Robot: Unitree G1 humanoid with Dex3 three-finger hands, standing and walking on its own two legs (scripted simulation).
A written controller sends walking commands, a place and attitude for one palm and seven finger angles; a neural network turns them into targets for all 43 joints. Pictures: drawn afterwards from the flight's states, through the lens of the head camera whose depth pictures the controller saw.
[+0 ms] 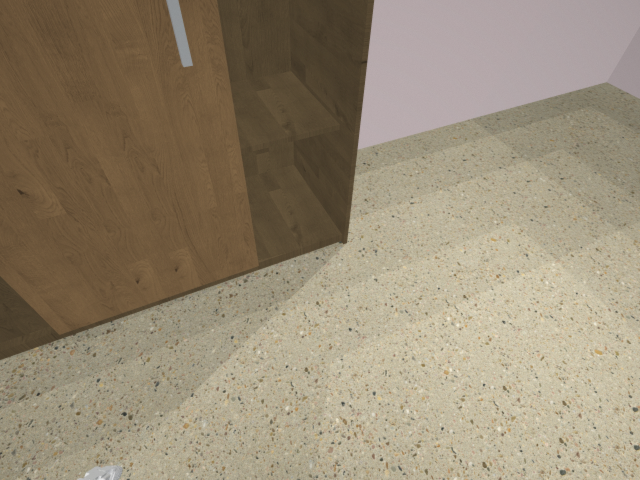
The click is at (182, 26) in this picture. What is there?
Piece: wardrobe's sliding door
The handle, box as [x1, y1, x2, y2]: [166, 0, 192, 66]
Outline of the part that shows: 166,0 181,62 183,66 192,65 178,1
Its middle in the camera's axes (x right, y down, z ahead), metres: -0.29 -0.48 +0.73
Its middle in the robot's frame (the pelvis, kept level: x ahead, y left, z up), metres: +0.89 +0.34 +0.25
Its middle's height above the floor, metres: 1.02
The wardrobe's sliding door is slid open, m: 0.37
